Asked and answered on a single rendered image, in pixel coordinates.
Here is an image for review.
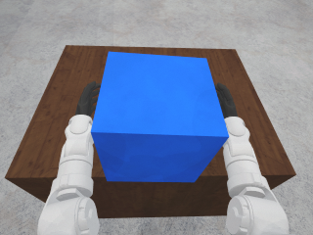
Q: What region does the carton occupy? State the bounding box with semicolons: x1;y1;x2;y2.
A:
90;51;230;183

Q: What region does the robot left upper arm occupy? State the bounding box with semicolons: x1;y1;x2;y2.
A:
38;196;100;235

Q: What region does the right robot forearm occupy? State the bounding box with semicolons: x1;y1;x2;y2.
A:
223;117;289;234

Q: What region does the robot right upper arm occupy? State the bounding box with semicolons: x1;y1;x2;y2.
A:
226;194;297;235

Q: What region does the robot left hand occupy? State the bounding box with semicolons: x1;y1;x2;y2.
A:
75;81;102;117

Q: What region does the left robot forearm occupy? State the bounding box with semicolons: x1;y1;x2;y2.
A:
37;115;94;235

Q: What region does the pedestal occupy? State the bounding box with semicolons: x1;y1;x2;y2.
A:
4;45;296;218

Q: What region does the robot right hand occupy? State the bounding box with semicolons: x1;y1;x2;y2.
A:
214;82;238;118

